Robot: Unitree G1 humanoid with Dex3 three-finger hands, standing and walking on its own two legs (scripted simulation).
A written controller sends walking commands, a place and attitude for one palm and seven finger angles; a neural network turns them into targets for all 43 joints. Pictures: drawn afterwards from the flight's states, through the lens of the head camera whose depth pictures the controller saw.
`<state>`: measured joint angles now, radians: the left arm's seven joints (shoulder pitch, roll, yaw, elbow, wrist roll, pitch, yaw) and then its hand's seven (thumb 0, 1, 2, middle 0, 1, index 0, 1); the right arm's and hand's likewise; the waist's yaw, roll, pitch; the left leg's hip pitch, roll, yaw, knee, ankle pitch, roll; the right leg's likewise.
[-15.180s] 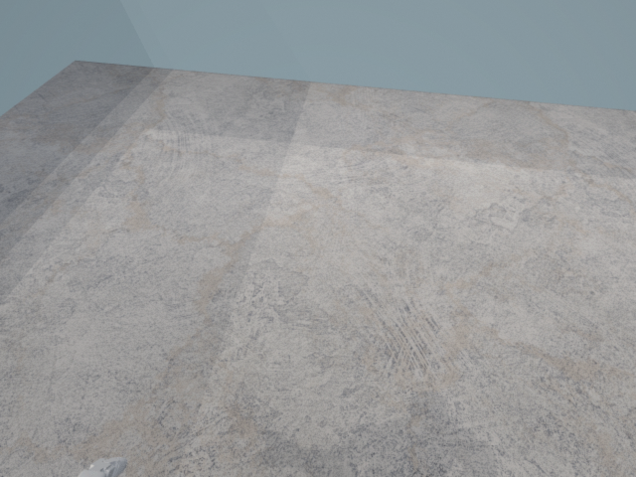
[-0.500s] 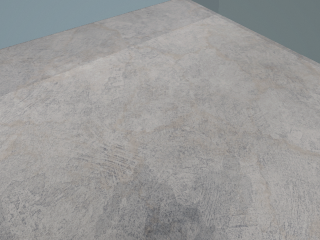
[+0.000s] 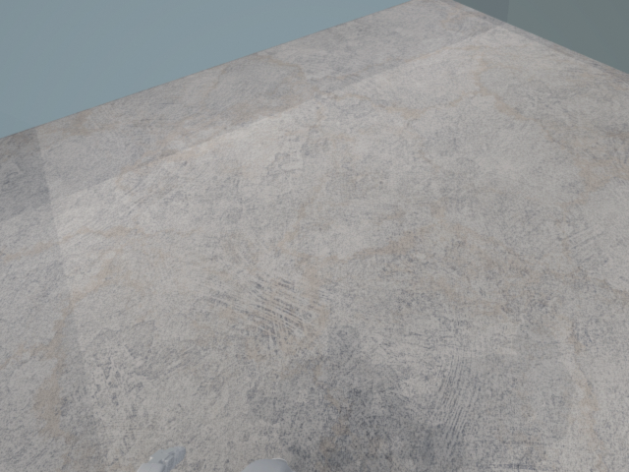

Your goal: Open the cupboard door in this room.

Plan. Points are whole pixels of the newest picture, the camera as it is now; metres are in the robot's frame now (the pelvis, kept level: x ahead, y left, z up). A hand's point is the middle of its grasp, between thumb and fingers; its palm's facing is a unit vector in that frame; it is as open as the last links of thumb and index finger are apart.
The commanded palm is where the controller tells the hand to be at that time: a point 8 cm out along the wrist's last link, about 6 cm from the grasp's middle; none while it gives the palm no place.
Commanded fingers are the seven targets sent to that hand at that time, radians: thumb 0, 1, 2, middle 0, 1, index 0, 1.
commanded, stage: turn or walk to find it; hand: left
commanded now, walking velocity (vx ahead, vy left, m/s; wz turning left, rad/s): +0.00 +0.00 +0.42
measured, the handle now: out of the picture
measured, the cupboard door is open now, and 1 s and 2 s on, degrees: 0 0 0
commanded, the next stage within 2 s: stand and wait in 1.88 s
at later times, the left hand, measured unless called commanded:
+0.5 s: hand out of the picture -0.04 +0.25 -0.18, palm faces +0.27 -0.93 -0.26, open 7.4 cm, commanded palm none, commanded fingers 0.00 0.90 0.90 -0.20 -0.30 -0.20 -0.30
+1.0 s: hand out of the picture -0.04 +0.18 -0.14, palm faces +0.43 -0.86 -0.28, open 7.4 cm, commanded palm none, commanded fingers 0.00 0.90 0.90 -0.20 -0.30 -0.20 -0.30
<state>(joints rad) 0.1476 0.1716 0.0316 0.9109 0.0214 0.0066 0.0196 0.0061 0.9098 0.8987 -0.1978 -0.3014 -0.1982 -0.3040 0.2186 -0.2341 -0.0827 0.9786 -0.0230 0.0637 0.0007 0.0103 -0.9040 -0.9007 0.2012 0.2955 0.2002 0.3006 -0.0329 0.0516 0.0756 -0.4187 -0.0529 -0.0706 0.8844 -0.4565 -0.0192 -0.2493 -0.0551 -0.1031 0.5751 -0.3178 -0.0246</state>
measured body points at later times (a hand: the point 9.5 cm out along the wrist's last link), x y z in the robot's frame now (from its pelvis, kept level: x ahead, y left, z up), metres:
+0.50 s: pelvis -0.02 +0.03 +0.00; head +0.01 +0.06 +0.45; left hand -0.06 +0.30 -0.16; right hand +0.14 -0.19 -0.13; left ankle -0.05 +0.14 -0.73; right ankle -0.02 -0.10 -0.68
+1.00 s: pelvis -0.02 -0.02 +0.01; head +0.03 -0.03 +0.45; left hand -0.06 +0.23 -0.12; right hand +0.14 -0.23 -0.16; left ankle -0.12 +0.11 -0.65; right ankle +0.02 -0.10 -0.73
